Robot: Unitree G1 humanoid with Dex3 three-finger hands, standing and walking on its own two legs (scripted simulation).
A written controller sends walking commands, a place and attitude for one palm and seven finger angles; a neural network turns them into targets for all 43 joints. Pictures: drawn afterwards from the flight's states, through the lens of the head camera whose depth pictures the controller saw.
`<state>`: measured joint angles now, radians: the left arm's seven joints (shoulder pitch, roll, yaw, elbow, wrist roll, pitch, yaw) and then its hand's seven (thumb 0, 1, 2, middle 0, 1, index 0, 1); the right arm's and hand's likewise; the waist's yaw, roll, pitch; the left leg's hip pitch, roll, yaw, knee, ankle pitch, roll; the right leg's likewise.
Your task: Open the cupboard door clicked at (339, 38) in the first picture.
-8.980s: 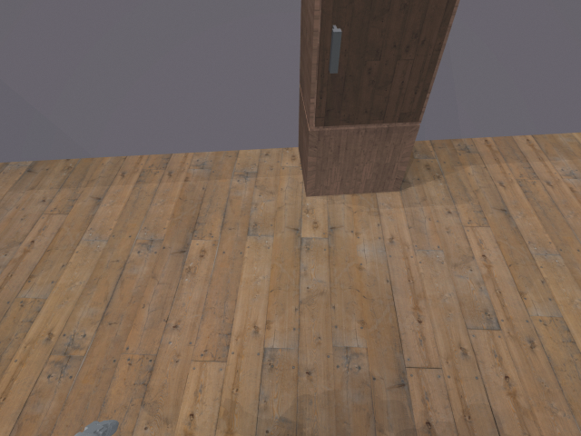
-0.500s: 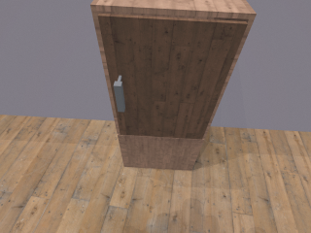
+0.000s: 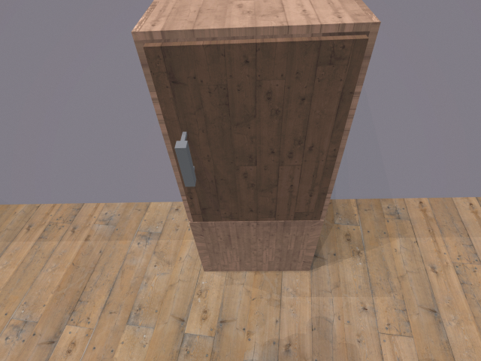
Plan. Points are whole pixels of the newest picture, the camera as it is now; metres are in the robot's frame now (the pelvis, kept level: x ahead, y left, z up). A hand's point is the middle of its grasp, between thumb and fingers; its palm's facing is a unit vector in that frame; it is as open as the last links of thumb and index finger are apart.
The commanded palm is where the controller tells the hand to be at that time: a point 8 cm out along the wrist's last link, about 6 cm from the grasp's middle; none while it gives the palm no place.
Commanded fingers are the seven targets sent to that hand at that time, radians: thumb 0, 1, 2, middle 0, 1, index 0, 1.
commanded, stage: look again from close up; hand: left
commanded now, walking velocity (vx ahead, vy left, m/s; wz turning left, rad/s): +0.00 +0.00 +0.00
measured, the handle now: (187, 159) +0.58 +0.18 -0.03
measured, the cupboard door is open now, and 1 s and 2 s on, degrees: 0 0 0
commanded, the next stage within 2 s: raise the hand with hooked fingers in 0.26 s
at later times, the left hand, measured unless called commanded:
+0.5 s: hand (152, 336) +0.18 +0.17 -0.06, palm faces +0.27 -0.95 -0.13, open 7.5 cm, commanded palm +0.11 +0.23 -0.06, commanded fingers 0.00 0.71 0.82 -0.21 -0.42 -0.21 -0.42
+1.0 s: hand (137, 333) +0.18 +0.19 -0.05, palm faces +0.02 -1.00 -0.04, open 9.9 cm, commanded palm +0.15 +0.26 -0.05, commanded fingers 0.00 0.13 0.57 -0.25 -0.80 -0.25 -0.80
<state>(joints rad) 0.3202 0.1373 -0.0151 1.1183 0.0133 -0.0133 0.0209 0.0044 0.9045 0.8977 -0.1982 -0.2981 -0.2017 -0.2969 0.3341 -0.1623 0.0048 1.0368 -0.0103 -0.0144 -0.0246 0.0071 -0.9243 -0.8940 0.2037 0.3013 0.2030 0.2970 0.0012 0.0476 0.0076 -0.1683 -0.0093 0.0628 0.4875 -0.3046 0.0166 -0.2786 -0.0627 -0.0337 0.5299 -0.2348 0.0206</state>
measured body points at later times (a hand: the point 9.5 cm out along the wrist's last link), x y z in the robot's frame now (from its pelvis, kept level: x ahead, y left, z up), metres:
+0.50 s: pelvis +0.00 -0.03 -0.01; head +0.02 -0.05 +0.44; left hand +0.16 +0.22 -0.04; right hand +0.09 -0.29 -0.13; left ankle -0.02 +0.11 -0.74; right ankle +0.03 -0.13 -0.74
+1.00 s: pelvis -0.03 -0.01 -0.10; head +0.04 +0.00 +0.34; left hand +0.17 +0.25 -0.05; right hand +0.18 -0.21 -0.18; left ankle -0.02 +0.11 -0.74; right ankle +0.03 -0.13 -0.74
